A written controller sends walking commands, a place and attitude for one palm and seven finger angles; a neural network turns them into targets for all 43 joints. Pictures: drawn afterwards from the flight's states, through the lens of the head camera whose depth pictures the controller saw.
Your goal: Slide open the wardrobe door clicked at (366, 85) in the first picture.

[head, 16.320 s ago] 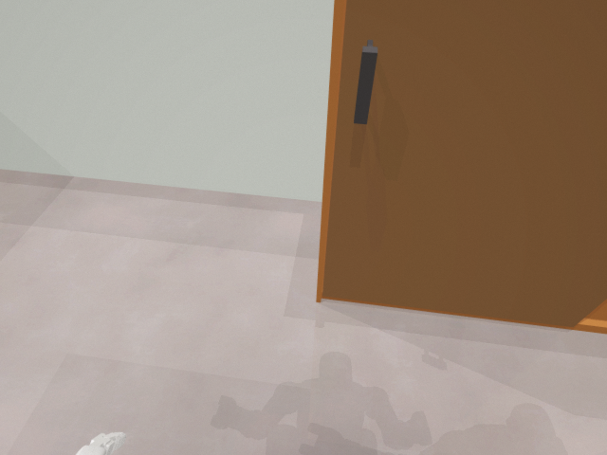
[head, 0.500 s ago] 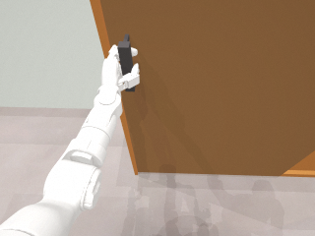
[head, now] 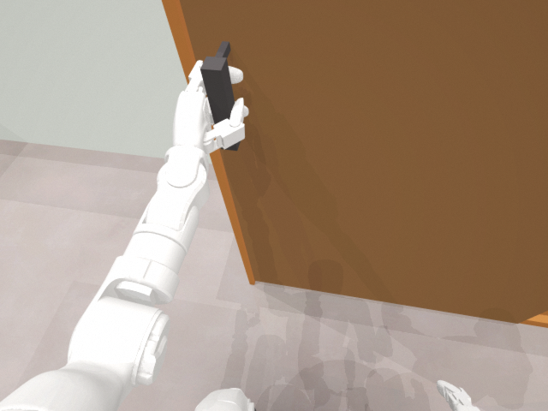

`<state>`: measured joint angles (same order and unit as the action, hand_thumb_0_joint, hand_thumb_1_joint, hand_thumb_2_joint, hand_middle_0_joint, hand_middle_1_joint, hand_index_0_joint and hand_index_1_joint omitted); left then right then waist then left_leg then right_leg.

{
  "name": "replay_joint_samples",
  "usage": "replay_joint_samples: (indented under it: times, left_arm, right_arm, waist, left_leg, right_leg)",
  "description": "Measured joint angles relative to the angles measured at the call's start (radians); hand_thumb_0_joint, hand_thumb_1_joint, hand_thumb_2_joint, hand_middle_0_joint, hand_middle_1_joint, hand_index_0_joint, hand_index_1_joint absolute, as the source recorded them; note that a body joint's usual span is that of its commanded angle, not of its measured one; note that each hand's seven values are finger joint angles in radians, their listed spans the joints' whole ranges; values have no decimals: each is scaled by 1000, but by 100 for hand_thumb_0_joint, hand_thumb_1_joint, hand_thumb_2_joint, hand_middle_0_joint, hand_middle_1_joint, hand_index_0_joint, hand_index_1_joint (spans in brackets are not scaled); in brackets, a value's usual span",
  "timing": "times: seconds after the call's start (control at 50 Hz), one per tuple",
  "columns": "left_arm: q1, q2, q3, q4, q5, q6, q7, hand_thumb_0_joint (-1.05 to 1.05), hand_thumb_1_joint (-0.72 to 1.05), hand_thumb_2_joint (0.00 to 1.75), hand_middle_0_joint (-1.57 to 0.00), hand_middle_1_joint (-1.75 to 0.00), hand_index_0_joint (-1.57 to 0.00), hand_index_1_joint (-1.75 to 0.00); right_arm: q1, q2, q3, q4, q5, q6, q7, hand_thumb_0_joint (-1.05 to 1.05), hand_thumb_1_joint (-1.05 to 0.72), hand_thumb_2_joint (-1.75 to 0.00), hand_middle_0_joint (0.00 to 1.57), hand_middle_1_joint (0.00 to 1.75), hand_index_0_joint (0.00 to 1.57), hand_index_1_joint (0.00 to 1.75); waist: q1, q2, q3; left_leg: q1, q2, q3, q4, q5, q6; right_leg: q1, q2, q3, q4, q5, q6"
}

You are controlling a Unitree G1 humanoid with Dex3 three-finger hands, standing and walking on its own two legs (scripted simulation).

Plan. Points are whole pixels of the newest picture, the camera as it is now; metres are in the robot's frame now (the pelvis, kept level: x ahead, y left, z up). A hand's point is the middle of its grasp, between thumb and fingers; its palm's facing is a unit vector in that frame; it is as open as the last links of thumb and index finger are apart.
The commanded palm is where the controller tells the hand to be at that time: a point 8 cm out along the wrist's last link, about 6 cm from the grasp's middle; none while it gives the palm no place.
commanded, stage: step sideways, sliding the door along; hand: left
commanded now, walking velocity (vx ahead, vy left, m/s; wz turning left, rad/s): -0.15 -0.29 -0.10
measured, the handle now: (227, 98) +0.50 +0.13 +0.15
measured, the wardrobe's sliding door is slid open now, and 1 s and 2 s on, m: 0.00 0.20 0.44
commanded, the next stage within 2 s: none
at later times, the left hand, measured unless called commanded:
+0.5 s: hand (272, 123) +0.46 +0.06 +0.14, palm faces +0.38 -0.92 -0.12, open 6.7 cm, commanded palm +0.42 +0.02 +0.15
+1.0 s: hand (390, 137) +0.44 -0.10 +0.15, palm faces +0.28 -0.96 -0.07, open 6.9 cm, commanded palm +0.41 -0.13 +0.15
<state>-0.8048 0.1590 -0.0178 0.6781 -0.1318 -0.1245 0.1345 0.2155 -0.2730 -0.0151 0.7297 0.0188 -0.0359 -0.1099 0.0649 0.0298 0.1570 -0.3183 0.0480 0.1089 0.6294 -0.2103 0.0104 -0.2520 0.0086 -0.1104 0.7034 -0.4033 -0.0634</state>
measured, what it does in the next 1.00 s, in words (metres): steps to the right: right foot, then left foot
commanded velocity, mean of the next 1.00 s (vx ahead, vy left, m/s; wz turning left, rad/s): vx -0.18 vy -0.13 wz -0.18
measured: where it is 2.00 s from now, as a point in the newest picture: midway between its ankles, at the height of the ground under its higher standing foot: outside the picture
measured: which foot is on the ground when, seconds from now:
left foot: down 0.00-0.34, up 0.36-0.52, down 0.54-0.94, up 0.96-1.00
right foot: down 0.00-0.00, up 0.02-0.32, down 0.34-0.56, up 0.58-0.86, down 0.88-1.00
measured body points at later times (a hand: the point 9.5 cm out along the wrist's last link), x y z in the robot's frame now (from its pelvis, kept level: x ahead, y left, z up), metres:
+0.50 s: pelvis +0.06 -0.15 +0.00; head +0.18 -0.18 +0.43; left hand +0.43 +0.11 +0.15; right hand +0.30 -0.35 -0.14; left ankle +0.02 -0.01 -0.69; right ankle +0.13 -0.28 -0.72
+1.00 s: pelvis +0.11 -0.25 +0.00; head +0.23 -0.28 +0.44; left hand +0.42 -0.05 +0.15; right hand +0.36 -0.38 -0.12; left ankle +0.04 -0.08 -0.67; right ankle +0.13 -0.33 -0.72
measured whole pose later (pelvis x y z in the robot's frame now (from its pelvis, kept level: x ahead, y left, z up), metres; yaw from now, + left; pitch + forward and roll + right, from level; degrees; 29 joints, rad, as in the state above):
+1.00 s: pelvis +0.11 -0.25 +0.00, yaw +5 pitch +0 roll +1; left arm -0.21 0.06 -0.05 -0.15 -0.08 -0.10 0.18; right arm 0.03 -0.18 0.04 0.56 0.04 -0.12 0.01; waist 0.13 0.10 0.26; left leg -0.35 0.12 0.04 0.97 -0.55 -0.04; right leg -0.31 -0.02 -0.09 0.64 -0.32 -0.05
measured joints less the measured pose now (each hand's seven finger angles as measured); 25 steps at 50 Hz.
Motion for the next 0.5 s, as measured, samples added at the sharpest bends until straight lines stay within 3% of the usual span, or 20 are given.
replay_joint_samples:
  times: [0.02, 0.06, 0.1, 0.22, 0.3, 0.34, 0.36, 0.38, 0.4, 0.44, 0.5]
  left_arm:
    - [4, 6, -7, -36, -10, -5, 1, -4, 69, 84, -39, -138, -20, -140]
    - [5, 18, -11, -94, -16, -7, 3, -4, 70, 84, -39, -139, -19, -140]
    - [16, 26, -9, -149, -10, 7, 2, -4, 70, 84, -38, -139, -18, -140]
    - [54, 55, 2, -273, 12, 52, -21, -4, 71, 84, -38, -140, -16, -140]
    - [91, 79, 42, -313, -2, 60, -29, -4, 69, 84, -40, -140, -19, -140]
    - [109, 91, 73, -322, -5, 65, -22, -4, 67, 84, -41, -140, -19, -140]
    - [122, 86, 98, -331, -3, 66, -12, -4, 66, 84, -42, -140, -19, -140]
    - [140, 80, 121, -343, 1, 69, -3, -5, 65, 84, -42, -140, -19, -140]
    - [161, 73, 138, -358, 5, 75, 5, -6, 64, 84, -43, -140, -18, -140]
    - [206, 57, 156, -405, 6, 97, 22, -7, 64, 83, -43, -140, -18, -140]
    - [263, 21, 151, -490, 0, 107, 45, -6, 65, 82, -44, -140, -17, -140]
  right_arm:
    - [-23, -5, -14, -10, 1, -2, 5, 1, -91, -90, 20, 30, 20, 30]
    - [-78, -4, -32, -20, 5, -4, 31, 1, -91, -90, 20, 30, 20, 30]
    - [-119, 3, -35, -34, 6, -1, 53, 1, -91, -90, 20, 30, 20, 30]
    - [-146, 69, -14, -98, 21, -11, 81, 0, -91, -90, 20, 30, 20, 30]
    - [-126, 103, 8, -134, 31, -33, 88, 0, -91, -90, 20, 30, 20, 30]
    - [-117, 107, 17, -140, 37, -48, 88, 0, -90, -90, 21, 30, 20, 30]
    - [-128, 94, 16, -133, 41, -52, 87, 0, -90, -90, 21, 30, 21, 30]
    - [-143, 79, 12, -121, 41, -53, 80, 0, -90, -90, 21, 30, 21, 30]
    - [-156, 62, 5, -108, 40, -53, 69, 0, -90, -90, 21, 30, 21, 30]
    - [-172, 30, -10, -94, 36, -53, 43, 0, -91, -90, 21, 30, 21, 30]
    - [-177, -9, -25, -85, 37, -77, 18, 1, -91, -90, 20, 30, 20, 30]
  waist:
    - [4, 1, 16]
    - [18, -2, 68]
    - [28, 10, 100]
    - [81, 20, 144]
    - [104, 31, 146]
    - [107, 38, 138]
    - [90, 69, 144]
    - [67, 87, 147]
    - [48, 93, 144]
    - [31, 91, 133]
    - [11, 87, 118]
  left_leg:
    - [9, 5, 0, -16, -37, -5]
    - [17, 15, -3, 7, -98, -24]
    - [27, 42, -21, 9, -110, -45]
    - [77, 147, -79, -24, -107, -121]
    - [110, 209, -121, -20, -128, -175]
    - [101, 227, -142, 35, -159, -159]
    - [77, 243, -164, 89, -165, -103]
    - [35, 221, -193, 172, -223, -61]
    - [-7, 172, -206, 260, -295, -50]
    - [-65, 72, -176, 392, -375, -41]
    - [-68, -19, -96, 291, -354, -31]
  right_leg:
    - [-59, 8, 26, 128, -30, 27]
    - [-164, 23, 99, 386, -85, 34]
    - [-236, 13, 124, 485, -97, 42]
    - [-275, -82, 130, 261, 25, 74]
    - [-188, -87, 89, 70, 115, 87]
    - [-122, -80, 61, -31, 216, 90]
    - [-112, -69, 35, -15, 201, 90]
    - [-114, -73, 16, 7, 165, 88]
    - [-120, -89, 7, 18, 136, 86]
    - [-132, -116, 10, 6, 119, 83]
    - [-146, -132, 4, -30, 151, 79]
